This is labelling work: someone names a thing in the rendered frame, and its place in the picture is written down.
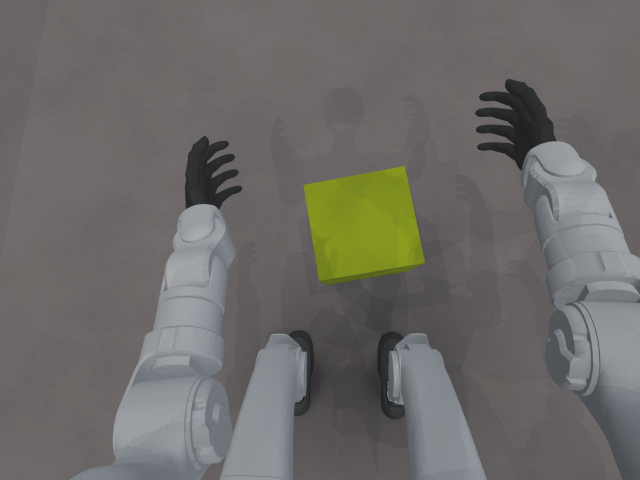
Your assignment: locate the robot left forearm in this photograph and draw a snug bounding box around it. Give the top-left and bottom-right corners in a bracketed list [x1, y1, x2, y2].
[113, 204, 236, 458]

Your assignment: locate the carton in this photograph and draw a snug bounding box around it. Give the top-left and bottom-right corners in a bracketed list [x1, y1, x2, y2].
[303, 166, 425, 285]

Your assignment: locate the robot shin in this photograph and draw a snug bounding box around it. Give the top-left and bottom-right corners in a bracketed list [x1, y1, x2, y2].
[255, 334, 303, 402]
[387, 333, 444, 405]

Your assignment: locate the robot right forearm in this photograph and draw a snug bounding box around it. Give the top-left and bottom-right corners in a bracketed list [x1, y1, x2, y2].
[521, 141, 640, 309]

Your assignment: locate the robot right hand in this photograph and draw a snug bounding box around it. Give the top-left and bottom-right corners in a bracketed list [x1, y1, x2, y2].
[475, 79, 557, 171]

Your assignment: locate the robot right shin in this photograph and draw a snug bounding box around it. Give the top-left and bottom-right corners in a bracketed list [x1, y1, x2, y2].
[387, 333, 444, 405]

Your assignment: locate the left robot upper arm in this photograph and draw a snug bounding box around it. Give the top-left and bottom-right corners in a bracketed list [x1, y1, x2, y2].
[70, 375, 233, 480]

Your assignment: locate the robot left shin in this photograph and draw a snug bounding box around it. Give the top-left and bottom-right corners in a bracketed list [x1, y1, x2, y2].
[255, 334, 303, 402]

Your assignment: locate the right robot upper arm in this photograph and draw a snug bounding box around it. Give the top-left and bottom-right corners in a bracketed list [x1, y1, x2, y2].
[545, 301, 640, 480]

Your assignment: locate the robot left hand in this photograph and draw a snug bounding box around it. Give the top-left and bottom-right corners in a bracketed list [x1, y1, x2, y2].
[185, 136, 242, 209]

